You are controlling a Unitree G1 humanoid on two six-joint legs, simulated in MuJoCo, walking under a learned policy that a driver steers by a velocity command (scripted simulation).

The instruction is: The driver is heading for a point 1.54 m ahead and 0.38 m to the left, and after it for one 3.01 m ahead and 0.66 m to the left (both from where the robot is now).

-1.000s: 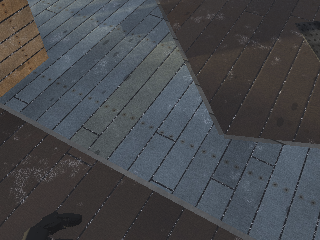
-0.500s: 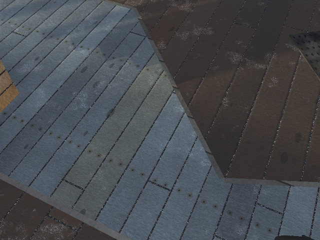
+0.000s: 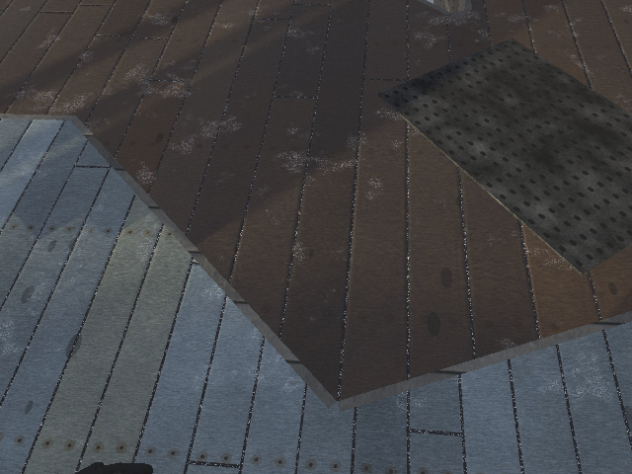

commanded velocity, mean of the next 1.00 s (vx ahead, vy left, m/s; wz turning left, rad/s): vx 0.00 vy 0.00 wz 0.23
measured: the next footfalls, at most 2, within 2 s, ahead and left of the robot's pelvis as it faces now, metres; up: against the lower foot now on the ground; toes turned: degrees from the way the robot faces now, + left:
left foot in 0.16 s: +0.01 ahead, +0.13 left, +0.00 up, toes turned +10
right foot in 0.64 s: +0.13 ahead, -0.05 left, +0.00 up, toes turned +34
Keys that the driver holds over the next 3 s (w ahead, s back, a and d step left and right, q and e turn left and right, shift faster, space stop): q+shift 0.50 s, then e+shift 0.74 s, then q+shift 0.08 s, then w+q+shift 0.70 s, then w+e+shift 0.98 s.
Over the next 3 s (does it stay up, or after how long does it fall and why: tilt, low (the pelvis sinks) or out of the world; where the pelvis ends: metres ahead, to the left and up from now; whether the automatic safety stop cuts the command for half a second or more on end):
stays up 1.19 0.43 0.00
